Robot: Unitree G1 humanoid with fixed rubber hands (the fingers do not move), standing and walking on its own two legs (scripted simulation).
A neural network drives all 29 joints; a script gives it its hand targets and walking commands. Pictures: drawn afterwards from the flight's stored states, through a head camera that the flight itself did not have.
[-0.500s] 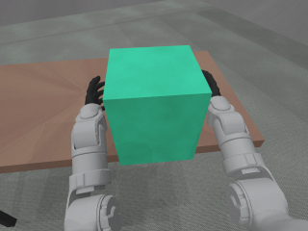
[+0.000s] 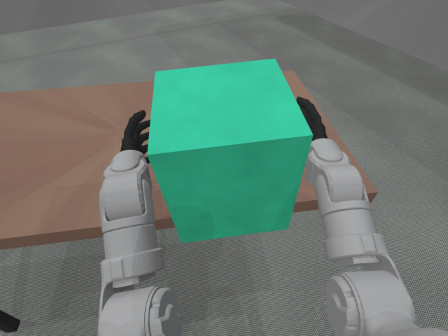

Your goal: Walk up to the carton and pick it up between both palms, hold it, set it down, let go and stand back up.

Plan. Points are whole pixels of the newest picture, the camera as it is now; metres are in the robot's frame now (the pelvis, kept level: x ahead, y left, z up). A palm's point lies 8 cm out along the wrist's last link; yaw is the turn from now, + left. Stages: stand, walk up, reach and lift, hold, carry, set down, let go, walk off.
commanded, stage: reach and lift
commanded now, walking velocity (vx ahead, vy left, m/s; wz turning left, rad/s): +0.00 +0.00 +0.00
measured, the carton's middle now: (226, 155) +0.40 +0.01 +0.14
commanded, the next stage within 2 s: hold in 0.76 s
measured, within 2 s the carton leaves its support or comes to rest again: neither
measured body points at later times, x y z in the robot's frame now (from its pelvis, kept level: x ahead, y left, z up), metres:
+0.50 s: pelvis +0.02 +0.00 +0.00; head +0.03 +0.00 +0.45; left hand +0.37 +0.16 +0.17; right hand +0.39 -0.15 +0.16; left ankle +0.07 +0.12 -0.75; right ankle +0.01 -0.12 -0.75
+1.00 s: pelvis +0.03 -0.01 +0.00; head +0.02 -0.01 +0.45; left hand +0.38 +0.16 +0.15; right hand +0.41 -0.14 +0.16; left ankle +0.07 +0.12 -0.75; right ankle +0.01 -0.12 -0.75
